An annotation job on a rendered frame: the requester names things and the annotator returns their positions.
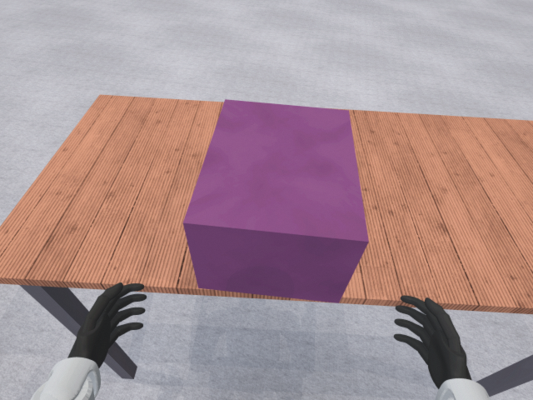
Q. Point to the table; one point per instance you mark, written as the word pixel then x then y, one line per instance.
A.
pixel 448 202

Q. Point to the right robot hand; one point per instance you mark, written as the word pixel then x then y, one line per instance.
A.
pixel 441 346

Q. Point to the right robot forearm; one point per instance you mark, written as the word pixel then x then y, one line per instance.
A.
pixel 461 389

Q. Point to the left robot forearm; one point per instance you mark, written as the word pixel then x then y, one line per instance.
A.
pixel 74 378

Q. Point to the left robot hand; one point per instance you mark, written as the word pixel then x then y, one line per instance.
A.
pixel 99 330

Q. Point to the carton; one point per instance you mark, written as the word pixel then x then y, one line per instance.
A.
pixel 277 209

